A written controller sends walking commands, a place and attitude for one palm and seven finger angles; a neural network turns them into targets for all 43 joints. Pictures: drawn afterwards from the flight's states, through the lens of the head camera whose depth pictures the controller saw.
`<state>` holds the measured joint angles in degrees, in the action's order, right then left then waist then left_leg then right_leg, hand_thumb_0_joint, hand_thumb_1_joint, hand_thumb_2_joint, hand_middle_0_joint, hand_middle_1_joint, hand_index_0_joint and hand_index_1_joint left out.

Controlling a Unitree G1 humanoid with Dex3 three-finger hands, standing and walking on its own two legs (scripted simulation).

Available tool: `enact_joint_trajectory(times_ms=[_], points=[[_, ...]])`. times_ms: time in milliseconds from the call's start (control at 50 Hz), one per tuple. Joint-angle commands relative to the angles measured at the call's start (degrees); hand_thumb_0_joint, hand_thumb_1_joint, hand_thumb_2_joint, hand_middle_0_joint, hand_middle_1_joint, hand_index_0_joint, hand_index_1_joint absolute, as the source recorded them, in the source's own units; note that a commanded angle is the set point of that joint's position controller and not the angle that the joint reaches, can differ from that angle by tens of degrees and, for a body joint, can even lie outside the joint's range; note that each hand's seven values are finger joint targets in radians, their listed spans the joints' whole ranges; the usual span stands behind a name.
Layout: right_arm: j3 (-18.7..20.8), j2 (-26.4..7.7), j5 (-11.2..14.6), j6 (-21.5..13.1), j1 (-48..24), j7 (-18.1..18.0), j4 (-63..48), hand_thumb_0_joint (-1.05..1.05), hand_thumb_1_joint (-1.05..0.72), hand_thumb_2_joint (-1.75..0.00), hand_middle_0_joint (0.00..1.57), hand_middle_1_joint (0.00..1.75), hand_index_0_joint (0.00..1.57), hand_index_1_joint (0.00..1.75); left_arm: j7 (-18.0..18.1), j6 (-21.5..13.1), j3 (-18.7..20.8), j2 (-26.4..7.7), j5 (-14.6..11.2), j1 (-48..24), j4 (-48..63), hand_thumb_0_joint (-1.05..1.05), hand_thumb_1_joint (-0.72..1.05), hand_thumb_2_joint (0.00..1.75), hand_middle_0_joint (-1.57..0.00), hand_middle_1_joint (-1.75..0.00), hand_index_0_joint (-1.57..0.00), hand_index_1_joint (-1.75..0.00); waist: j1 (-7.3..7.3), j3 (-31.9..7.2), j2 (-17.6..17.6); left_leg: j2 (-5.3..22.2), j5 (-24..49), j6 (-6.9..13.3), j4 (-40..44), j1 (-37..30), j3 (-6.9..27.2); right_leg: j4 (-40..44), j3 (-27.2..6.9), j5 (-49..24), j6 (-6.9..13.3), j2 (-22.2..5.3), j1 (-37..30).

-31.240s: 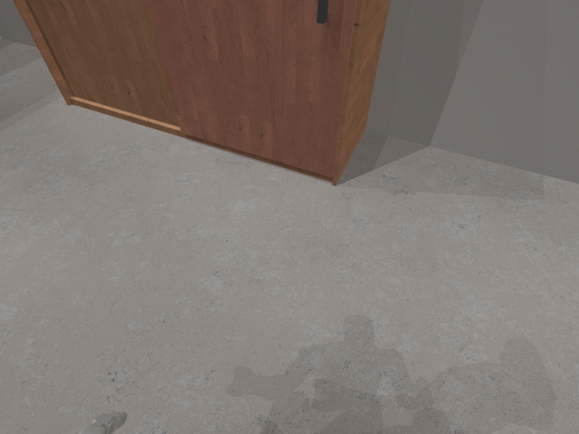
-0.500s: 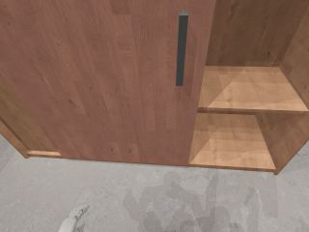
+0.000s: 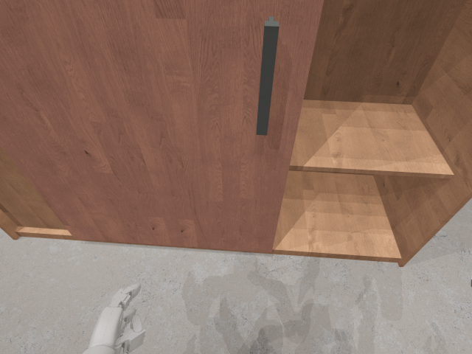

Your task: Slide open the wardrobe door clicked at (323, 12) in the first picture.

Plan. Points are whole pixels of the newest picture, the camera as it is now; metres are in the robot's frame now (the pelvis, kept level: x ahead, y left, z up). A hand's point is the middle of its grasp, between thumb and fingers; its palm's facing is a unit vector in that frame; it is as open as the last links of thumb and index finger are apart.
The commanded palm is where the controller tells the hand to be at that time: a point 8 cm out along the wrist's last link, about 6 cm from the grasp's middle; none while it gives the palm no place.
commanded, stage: let the arm hang, fingers relaxed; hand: right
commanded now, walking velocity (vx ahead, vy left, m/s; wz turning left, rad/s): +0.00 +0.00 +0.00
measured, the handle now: (266, 81) +0.66 -0.04 +0.14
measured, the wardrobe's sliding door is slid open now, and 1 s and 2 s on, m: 0.59 0.59 0.59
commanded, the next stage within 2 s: look to check the result in 1.18 s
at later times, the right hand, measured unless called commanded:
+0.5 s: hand out of the picture -0.02 -0.18 -0.18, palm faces -0.01 +0.99 -0.17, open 7.1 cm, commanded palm none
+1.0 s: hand out of the picture +0.04 -0.22 -0.16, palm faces +0.00 +0.96 -0.27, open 7.4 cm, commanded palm none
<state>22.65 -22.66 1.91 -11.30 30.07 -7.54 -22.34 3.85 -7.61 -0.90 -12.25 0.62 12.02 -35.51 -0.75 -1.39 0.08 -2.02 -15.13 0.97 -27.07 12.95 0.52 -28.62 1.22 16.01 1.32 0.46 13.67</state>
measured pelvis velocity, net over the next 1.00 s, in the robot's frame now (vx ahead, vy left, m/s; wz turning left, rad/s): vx -0.02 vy -0.01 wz -0.01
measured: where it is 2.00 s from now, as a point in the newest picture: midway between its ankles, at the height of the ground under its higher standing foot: outside the picture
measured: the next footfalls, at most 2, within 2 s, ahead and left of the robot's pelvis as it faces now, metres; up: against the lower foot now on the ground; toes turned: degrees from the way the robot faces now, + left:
none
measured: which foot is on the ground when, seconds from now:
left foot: down 0.00-1.00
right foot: down 0.00-1.00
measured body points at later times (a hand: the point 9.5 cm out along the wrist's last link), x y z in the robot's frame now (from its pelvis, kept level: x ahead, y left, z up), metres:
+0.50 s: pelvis -0.04 +0.01 +0.00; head +0.00 -0.01 +0.45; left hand +0.00 +0.28 -0.14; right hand -0.01 -0.23 -0.16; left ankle -0.01 +0.11 -0.74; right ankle -0.01 -0.10 -0.74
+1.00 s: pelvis -0.02 -0.01 +0.01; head -0.01 +0.00 +0.46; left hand +0.04 +0.24 -0.15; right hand +0.04 -0.27 -0.14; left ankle -0.01 +0.11 -0.74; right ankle -0.01 -0.10 -0.74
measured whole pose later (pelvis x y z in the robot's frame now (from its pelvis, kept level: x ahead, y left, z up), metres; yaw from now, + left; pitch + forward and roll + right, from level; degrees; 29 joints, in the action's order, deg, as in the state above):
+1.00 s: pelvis -0.02 -0.01 +0.01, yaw -1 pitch +0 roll +0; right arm 0.2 -13.8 -0.9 -0.3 8.7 -0.8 63.4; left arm 0.7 -0.1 0.1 -12.9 1.5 9.7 -63.2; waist 0.5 1.1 -0.9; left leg -0.3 -11.7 0.2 -22.7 10.7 0.2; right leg -22.4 1.0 11.3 2.3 2.2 10.8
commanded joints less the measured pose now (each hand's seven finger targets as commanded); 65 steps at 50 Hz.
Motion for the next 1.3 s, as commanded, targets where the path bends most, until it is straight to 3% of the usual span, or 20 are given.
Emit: enact_joint_trajectory(times_ms=[0, 40, 60, 80, 120, 160, 200, 240, 280, 320, 380, 420, 480, 580, 680, 1020, 1280], points=[[6.2, -10.2, 0.2, -3.9, -4.6, -1.4, -13.7, 0.0, -0.9, -0.9, 0.2, 0.3, 0.2, 0.3, 1.3, -3.2, 3.0, -7.3, -0.4, -4.4, 9.0, 0.0, 0.9, 0.9, -0.2, -0.3, -0.2, -0.3, 0.19, -7.3, -3.9, 4.0, 21.5, -0.6, 1.2, -6.2, 4.0, 4.5, -4.0, -22.6, -0.1, -5.3, -2.0], [6.5, -10.7, 0.2, -3.9, -4.8, -1.4, -14.2, 0.0, -0.9, -0.9, 0.2, 0.3, 0.2, 0.3, 1.3, -3.3, 3.1, -7.4, -0.3, -4.8, 9.2, 0.0, 0.9, 0.9, -0.2, -0.3, -0.2, -0.3, 0.08, -6.4, -4.0, 4.2, 20.0, -0.4, 2.3, -5.7, 4.4, 4.7, -3.7, -19.9, -0.2, -4.8, -1.3], [-16.6, -1.3, -3.8, 4.9, -5.7, 5.9, 30.8, 0.0, -0.9, -0.9, 0.2, 0.3, 0.2, 0.3, -4.0, -4.2, 6.0, -17.1, -1.0, -7.6, -4.7, 0.0, 0.9, 0.9, -0.2, -0.3, -0.2, -0.3, 3.16, -1.2, -2.4, 9.5, 29.0, 1.1, -4.4, 1.4, 1.1, -4.2, -4.5, -29.7, 0.2, -6.3, 1.3], [-15.2, -1.9, -3.4, 9.4, -6.4, 7.0, 31.6, 0.0, -0.9, -0.9, 0.2, 0.3, 0.2, 0.3, -4.1, -0.2, 6.4, -15.9, -1.1, -3.4, -4.1, 0.0, 0.9, 0.9, -0.2, -0.3, -0.2, -0.3, 2.55, -5.4, -3.4, 8.9, 22.6, 1.9, -3.6, 2.4, 3.4, -1.9, -4.3, -28.5, -0.5, -7.1, -1.8], [-15.7, -0.8, -3.3, 10.5, -9.0, 7.5, 33.4, 0.0, -0.9, -0.9, 0.2, 0.3, 0.2, 0.3, -3.9, 1.8, 5.8, -15.6, -0.6, -3.8, -3.7, 0.0, 0.9, 0.9, -0.2, -0.3, -0.2, -0.3, 1.71, -4.2, -6.2, 5.7, 5.5, 1.1, -8.7, 4.3, 0.0, 1.7, -8.3, -22.5, 2.4, -10.0, 3.4], [-16.5, -1.7, -3.5, 10.7, -12.4, 7.5, 38.7, 0.0, -0.9, -0.9, 0.2, 0.3, 0.2, 0.3, -3.7, 3.1, 5.0, -15.7, 0.4, -3.9, -3.7, 0.0, 0.9, 0.9, -0.2, -0.3, -0.2, -0.3, 1.47, -2.4, -0.5, 3.5, -2.1, 0.7, -12.7, 3.2, 0.3, 4.7, -13.4, -24.7, 5.6, -12.2, 6.1], [-17.1, -2.4, -3.6, 10.7, -13.8, 7.4, 45.4, 0.0, -0.9, -0.9, 0.2, 0.3, 0.2, 0.3, -3.5, 3.8, 4.6, -16.4, 1.0, -4.8, -5.0, 0.0, 0.9, 0.9, -0.2, -0.3, -0.2, -0.3, 0.52, -3.6, 3.2, 3.9, -0.1, 0.8, -11.1, 0.8, 1.5, 4.2, -14.1, -25.8, 6.3, -12.4, 6.0], [-17.8, -3.3, -3.7, 10.7, -14.1, 7.3, 52.2, 0.0, -0.9, -0.9, 0.2, 0.3, 0.2, 0.3, -3.4, 4.6, 4.1, -15.2, 0.9, -5.6, -6.4, 0.0, 0.9, 0.9, -0.2, -0.3, -0.2, -0.3, -0.17, -5.1, 6.3, 5.8, 8.2, 1.2, -5.6, -3.7, 3.5, 2.2, -10.7, -20.4, 4.1, -8.7, 6.5], [-18.9, -3.6, -3.6, 10.7, -16.5, 7.3, 57.9, 0.0, -0.9, -0.9, 0.2, 0.3, 0.2, 0.3, -3.4, 5.8, 3.4, -12.5, 0.8, -5.1, -8.6, 0.0, 0.9, 0.9, -0.2, -0.3, -0.2, -0.3, 1.18, -3.9, 7.6, 10.8, 7.9, 3.5, 1.7, 0.1, 10.5, -1.4, -5.8, -7.7, 1.1, -2.9, 4.0], [-19.9, -3.6, -3.2, 10.8, -20.4, 7.2, 61.9, 0.0, -0.9, -0.9, 0.2, 0.3, 0.2, 0.3, -3.2, 7.2, 3.0, -10.3, 0.9, -2.8, -11.1, 0.0, 0.9, 0.9, -0.2, -0.3, -0.2, -0.3, 3.05, -1.5, 5.7, 13.6, 2.2, 6.0, 7.7, 6.6, 14.0, -3.3, -3.5, -1.6, 0.2, -0.5, -1.2], [-20.6, -2.1, -2.9, 10.9, -21.2, 7.0, 67.5, 0.0, -0.9, -0.9, 0.2, 0.3, 0.2, 0.3, -3.1, 7.8, 2.4, -9.0, 0.9, -1.3, -14.7, 0.0, 0.9, 0.9, -0.2, -0.3, -0.2, -0.3, 3.33, 0.1, -2.2, 10.6, -5.5, 4.4, 9.1, 7.9, 11.3, 0.5, -5.1, -2.3, 0.4, -2.2, -3.3], [-20.5, -0.6, -2.8, 10.9, -19.4, 6.9, 71.4, 0.0, -0.9, -0.9, 0.2, 0.3, 0.2, 0.3, -2.9, 7.8, 2.4, -8.7, 1.0, -1.2, -16.7, 0.0, 0.9, 0.9, -0.2, -0.3, -0.2, -0.3, 2.39, 1.4, -5.4, 8.6, -7.4, 3.5, 9.2, 5.7, 9.7, 3.7, -6.5, -0.1, 0.8, -3.5, -0.7], [-20.3, -0.3, -2.7, 11.0, -17.9, 6.8, 75.5, 0.0, -0.9, -0.9, 0.2, 0.3, 0.2, 0.3, -2.6, 7.8, 2.7, -8.9, 1.0, 0.3, -19.2, 0.0, 0.9, 0.9, -0.2, -0.3, -0.2, -0.3, 1.46, 1.1, -7.1, 7.5, -6.8, 2.9, 9.1, 0.6, 8.2, 6.5, -7.6, 2.7, 1.1, -4.5, 2.8], [-20.3, 0.3, -2.6, 10.8, -17.8, 6.7, 80.0, 0.0, -0.9, -0.9, 0.2, 0.3, 0.2, 0.3, -2.3, 7.5, 3.1, -9.2, 0.8, 3.2, -22.2, 0.0, 0.9, 0.9, -0.2, -0.3, -0.2, -0.3, 1.46, 2.2, -1.3, 7.1, -6.3, 2.8, 9.6, -0.4, 6.8, 8.6, -8.1, 3.0, 1.4, -5.4, 3.3], [-20.3, 0.7, -2.6, 10.5, -17.6, 6.6, 82.5, 0.0, -0.9, -0.9, 0.2, 0.3, 0.2, 0.3, -2.1, 6.9, 3.3, -9.6, 0.7, 3.3, -24.0, 0.0, 0.9, 0.9, -0.2, -0.3, -0.2, -0.3, 1.03, 1.7, 0.3, 6.8, -0.1, 2.4, 8.3, -2.2, 5.4, 10.0, -8.7, -1.5, 1.8, -6.3, 1.9], [-20.9, 0.5, -2.7, 10.0, -20.6, 6.3, 84.0, 0.0, -0.9, -0.9, 0.2, 0.3, 0.2, 0.3, -2.4, 6.5, 2.6, -9.4, 0.6, -2.2, -26.3, 0.0, 0.9, 0.9, -0.2, -0.3, -0.2, -0.3, 1.23, 2.4, -0.5, 7.7, 7.4, 1.0, 8.6, -2.2, 5.2, 11.9, -7.5, -10.1, 1.0, -6.6, -3.7], [-20.8, -0.1, -2.5, 9.5, -20.7, 6.2, 84.5, 0.0, -0.9, -0.9, 0.2, 0.3, 0.2, 0.3, -2.0, 6.3, 2.5, -10.4, 0.4, -3.9, -26.7, 0.0, 0.9, 0.9, -0.2, -0.3, -0.2, -0.3, 1.5, -0.5, -0.8, 8.3, 15.1, 1.2, 8.9, -4.9, 5.1, 10.8, -6.4, -17.3, 0.7, -6.9, -8.1]])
